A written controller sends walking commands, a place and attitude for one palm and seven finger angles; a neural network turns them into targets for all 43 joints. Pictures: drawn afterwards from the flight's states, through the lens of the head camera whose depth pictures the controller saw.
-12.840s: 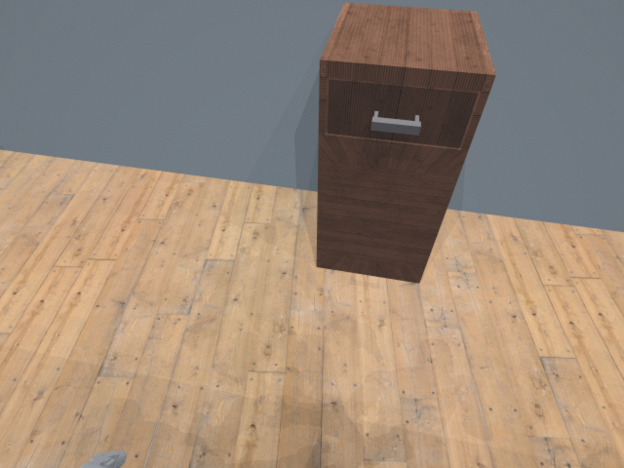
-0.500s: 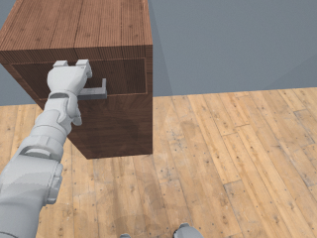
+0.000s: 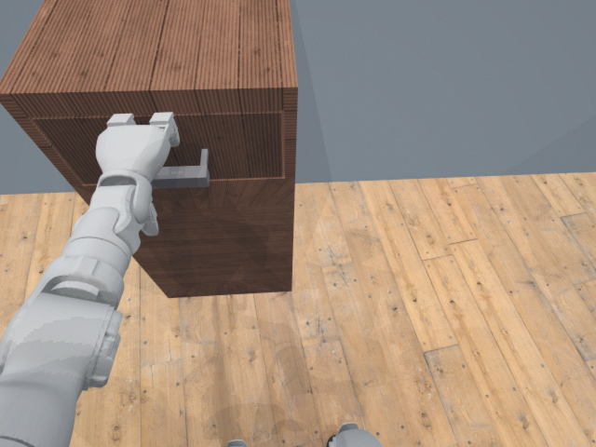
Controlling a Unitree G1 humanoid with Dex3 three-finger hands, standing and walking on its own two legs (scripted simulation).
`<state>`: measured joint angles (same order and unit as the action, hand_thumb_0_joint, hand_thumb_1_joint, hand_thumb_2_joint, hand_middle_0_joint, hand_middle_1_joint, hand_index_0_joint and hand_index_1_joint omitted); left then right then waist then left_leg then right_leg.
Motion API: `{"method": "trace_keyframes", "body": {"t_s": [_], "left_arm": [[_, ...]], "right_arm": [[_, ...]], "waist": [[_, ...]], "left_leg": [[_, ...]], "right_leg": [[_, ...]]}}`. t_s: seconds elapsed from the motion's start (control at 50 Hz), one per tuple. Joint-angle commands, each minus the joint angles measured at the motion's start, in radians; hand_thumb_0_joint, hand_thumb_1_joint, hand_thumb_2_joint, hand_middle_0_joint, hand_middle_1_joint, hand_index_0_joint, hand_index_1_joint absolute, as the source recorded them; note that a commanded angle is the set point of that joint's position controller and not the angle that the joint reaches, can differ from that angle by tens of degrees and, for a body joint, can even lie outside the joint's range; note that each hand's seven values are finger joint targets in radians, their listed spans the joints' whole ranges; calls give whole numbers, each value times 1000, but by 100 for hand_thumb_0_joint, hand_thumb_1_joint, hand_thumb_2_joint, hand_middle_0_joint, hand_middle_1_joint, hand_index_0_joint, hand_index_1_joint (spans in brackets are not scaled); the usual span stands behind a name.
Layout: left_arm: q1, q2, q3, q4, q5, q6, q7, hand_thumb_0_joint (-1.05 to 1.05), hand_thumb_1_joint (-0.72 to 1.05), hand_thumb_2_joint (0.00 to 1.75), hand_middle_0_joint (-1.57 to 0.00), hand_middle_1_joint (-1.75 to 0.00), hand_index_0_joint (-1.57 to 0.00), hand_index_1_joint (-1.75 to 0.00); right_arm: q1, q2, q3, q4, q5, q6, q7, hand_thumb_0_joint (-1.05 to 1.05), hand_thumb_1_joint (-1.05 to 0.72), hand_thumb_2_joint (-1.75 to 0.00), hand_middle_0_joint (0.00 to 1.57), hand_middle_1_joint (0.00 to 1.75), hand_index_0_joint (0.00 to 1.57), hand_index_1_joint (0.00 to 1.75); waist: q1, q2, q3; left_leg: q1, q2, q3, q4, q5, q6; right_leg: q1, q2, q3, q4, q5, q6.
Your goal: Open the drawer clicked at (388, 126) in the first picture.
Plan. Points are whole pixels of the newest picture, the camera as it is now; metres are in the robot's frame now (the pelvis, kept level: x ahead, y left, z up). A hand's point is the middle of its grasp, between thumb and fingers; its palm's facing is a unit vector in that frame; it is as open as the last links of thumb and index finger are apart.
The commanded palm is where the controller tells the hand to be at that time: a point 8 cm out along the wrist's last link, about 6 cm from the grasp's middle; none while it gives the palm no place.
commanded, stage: move the hooked fingers above the handle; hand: left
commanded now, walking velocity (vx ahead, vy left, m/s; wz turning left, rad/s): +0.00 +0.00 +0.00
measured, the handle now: (171, 166) +0.55 +0.18 -0.02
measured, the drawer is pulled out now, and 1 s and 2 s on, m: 0.00 0.00 0.00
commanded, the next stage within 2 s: lower the fingers behind the handle in 0.30 s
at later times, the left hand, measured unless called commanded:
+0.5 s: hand (151, 177) +0.49 +0.19 +0.04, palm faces -0.08 +0.01 -1.00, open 13.8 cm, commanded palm +0.48 +0.19 +0.09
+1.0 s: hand (161, 192) +0.49 +0.18 +0.00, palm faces -0.06 +0.00 -1.00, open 13.8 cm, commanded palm +0.47 +0.18 +0.06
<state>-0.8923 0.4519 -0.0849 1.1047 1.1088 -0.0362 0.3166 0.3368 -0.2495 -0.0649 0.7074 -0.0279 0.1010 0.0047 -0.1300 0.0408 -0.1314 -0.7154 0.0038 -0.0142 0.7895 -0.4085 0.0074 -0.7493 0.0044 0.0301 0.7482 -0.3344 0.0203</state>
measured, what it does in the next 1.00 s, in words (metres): stands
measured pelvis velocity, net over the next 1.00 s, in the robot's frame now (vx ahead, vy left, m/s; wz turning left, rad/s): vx -0.01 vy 0.00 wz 0.00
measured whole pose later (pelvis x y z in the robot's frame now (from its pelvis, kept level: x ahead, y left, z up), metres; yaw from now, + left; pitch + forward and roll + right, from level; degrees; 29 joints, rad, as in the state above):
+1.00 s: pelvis -0.01 +0.00 -0.01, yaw +0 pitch +22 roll -1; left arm -0.91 0.44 -0.06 1.16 1.13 -0.04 0.37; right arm 0.34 -0.25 -0.06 0.73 -0.04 0.07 0.00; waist -0.15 0.05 -0.15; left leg -0.84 0.00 -0.01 0.88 -0.43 0.00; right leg -0.87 0.01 0.03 0.85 -0.35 0.02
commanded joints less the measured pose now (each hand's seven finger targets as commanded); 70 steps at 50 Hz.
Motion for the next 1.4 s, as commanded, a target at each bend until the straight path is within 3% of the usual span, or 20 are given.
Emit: {"method": "trace_keyframes", "body": {"t_s": [0.0, 0.04, 0.08, 0.14, 0.26, 0.36, 0.38, 0.42, 0.5, 0.64, 0.7, 0.76, 0.82, 0.86, 0.88, 1.0, 1.2, 1.26, 1.28, 1.38], "left_arm": [[-497, 146, 10, -206, -6, 13, 34, 0, -50, 30, -30, -120, -30, -120], [-480, 166, 34, -170, -13, 18, 26, 0, -50, 30, -30, -120, -30, -120], [-452, 208, 66, -177, -8, 15, 25, 0, -50, 30, -30, -120, -30, -120], [-442, 198, 64, -172, -1, 16, 34, 0, -50, 30, -30, -120, -30, -120], [-454, 273, 113, -222, 5, 15, 56, 0, -50, 30, -30, -120, -30, -120], [-451, 253, 94, -222, -8, 12, 46, 0, -50, 30, -30, -120, -30, -120], [-418, 258, 102, -212, -9, 11, 39, 0, -50, 30, -30, -120, -30, -120], [-394, 198, 51, -168, -12, 13, 26, 0, -50, 30, -30, -120, -30, -120], [-424, 224, 56, -172, -10, -18, 15, 0, -50, 30, -30, -120, -30, -120], [-424, 265, 117, -193, 6, -65, 71, 0, -50, 30, -30, -120, -30, -120], [-418, 278, 128, -181, 22, -40, 105, 0, -50, 30, -30, -120, -30, -120], [-435, 228, 91, -160, 26, -8, 122, 0, -50, 30, -30, -120, -30, -120], [-485, 200, 56, -144, 21, 18, 114, 0, -50, 30, -30, -120, -30, -120], [-529, 205, 57, -171, 19, 7, 108, 0, -50, 30, -30, -120, -30, -120], [-497, 211, 68, -155, 18, 6, 102, 0, -50, 30, -30, -120, -30, -120], [-455, 200, 68, -102, 24, 0, 107, 0, -50, 30, -30, -120, -30, -120], [-453, 255, 109, -123, 27, 5, 124, 0, -50, 30, -30, -120, -30, -120], [-471, 217, 74, -111, 25, 2, 125, 0, -50, 30, -30, -120, -30, -120], [-441, 251, 107, -96, 26, 4, 126, 0, -50, 30, -30, -120, -30, -120], [-457, 227, 91, -101, 32, 4, 134, 0, -50, 30, -30, -120, -30, -120]], "right_arm": [[158, -159, -62, -54, -1, -15, -6, 0, -90, -90, 20, 30, 20, 30], [160, -161, -60, -54, -3, -12, -7, 0, -90, -90, 20, 30, 20, 30], [155, -163, -57, -64, -1, -11, -10, 0, -90, -90, 20, 30, 20, 30], [143, -159, -52, -72, -2, -9, -10, 0, -90, -90, 20, 30, 20, 30], [140, -163, -52, -80, -3, -11, -17, 0, -90, -90, 20, 30, 20, 30], [145, -163, -58, -66, 0, -16, -20, 0, -90, -90, 20, 30, 20, 30], [142, -163, -59, -65, 1, -15, -22, 0, -90, -90, 20, 30, 20, 30], [141, -161, -56, -61, 7, -18, -23, 0, -90, -90, 20, 30, 20, 30], [144, -165, -54, -55, 8, -26, -30, 0, -90, -90, 20, 30, 20, 30], [148, -166, -62, -43, -11, -40, -22, 0, -90, -90, 20, 30, 20, 30], [144, -168, -62, -41, -16, -37, -16, 0, -90, -90, 20, 30, 20, 30], [149, -168, -65, -39, -16, -37, -8, 0, -90, -90, 20, 30, 20, 30], [149, -171, -61, -38, -10, -38, -10, 0, -90, -90, 20, 30, 20, 30], [159, -173, -64, -33, -14, -42, -14, 0, -90, -90, 20, 30, 20, 30], [157, -172, -63, -32, -15, -42, -14, 0, -90, -90, 20, 30, 20, 30], [156, -170, -52, -29, -20, -43, -12, 0, -90, -90, 20, 30, 20, 30], [166, -177, -52, -32, -26, -45, -14, 0, -90, -90, 20, 30, 20, 30], [172, -174, -53, -24, -25, -47, -14, 0, -90, -90, 20, 30, 20, 30], [168, -181, -52, -17, -24, -47, -13, 0, -90, -90, 20, 30, 20, 30], [176, -179, -55, -12, -29, -51, -12, 0, -90, -90, 20, 30, 20, 30]], "waist": [[-30, 66, -445], [-31, 18, -427], [-10, 4, -448], [-8, 4, -416], [2, -1, -477], [-14, -20, -468], [-1, -18, -463], [-16, -34, -392], [-25, -19, -377], [-8, 19, -454], [-7, 29, -469], [-19, 47, -473], [-44, 25, -443], [-54, 34, -496], [-38, 49, -499], [-37, 27, -441], [-34, 28, -524], [-55, 35, -492], [-40, 28, -490], [-44, 58, -513]], "left_leg": [[317, -13, 25, -51, 518, 16], [288, -14, 27, -50, 518, 20], [263, -19, 33, -55, 496, 23], [233, -21, 39, -57, 486, 23], [220, -28, 50, -59, 456, 30], [232, -26, 52, -65, 448, 33], [225, -29, 58, -68, 446, 33], [204, -29, 57, -78, 406, 32], [186, -31, 58, -73, 361, 35], [172, -29, 47, -17, 413, 29], [158, -30, 48, 0, 426, 26], [174, -27, 40, 8, 420, 23], [163, -24, 30, 3, 371, 24], [194, -21, 21, 15, 386, 26], [193, -23, 24, 18, 388, 24], [125, -19, 21, 37, 372, 23], [93, -19, 23, 81, 370, 28], [77, -17, 18, 90, 350, 27], [68, -17, 17, 92, 336, 26], [76, -14, 11, 114, 370, 22]], "right_leg": [[185, 49, -62, -49, 347, -59], [209, 49, -61, -48, 366, -57], [243, 46, -53, -45, 379, -56], [245, 44, -54, -43, 379, -58], [308, 40, -39, -44, 406, -51], [315, 39, -36, -62, 412, -46], [327, 39, -33, -65, 420, -47], [291, 40, -39, -77, 383, -47], [265, 36, -29, -78, 348, -47], [220, 38, -35, -16, 355, -55], [208, 39, -38, 4, 367, -54], [166, 42, -47, 9, 335, -55], [137, 43, -51, 2, 287, -53], [125, 42, -50, 11, 289, -53], [125, 42, -49, 15, 287, -56], [82, 42, -57, 41, 266, -57], [89, 40, -47, 80, 286, -53], [51, 41, -50, 83, 262, -53], [45, 40, -50, 86, 247, -54], [11, 40, -55, 110, 256, -57]]}}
